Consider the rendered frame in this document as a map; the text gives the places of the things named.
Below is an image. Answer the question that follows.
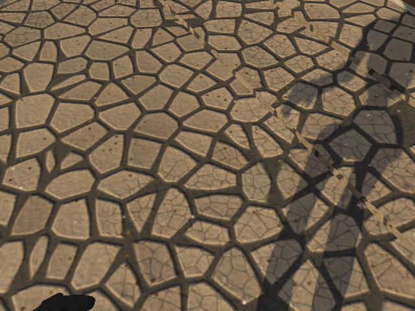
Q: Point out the left robot hand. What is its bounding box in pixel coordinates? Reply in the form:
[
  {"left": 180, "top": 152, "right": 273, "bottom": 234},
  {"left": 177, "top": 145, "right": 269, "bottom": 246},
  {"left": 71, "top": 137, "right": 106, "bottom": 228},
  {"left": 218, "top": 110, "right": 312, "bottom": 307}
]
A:
[{"left": 33, "top": 293, "right": 95, "bottom": 311}]

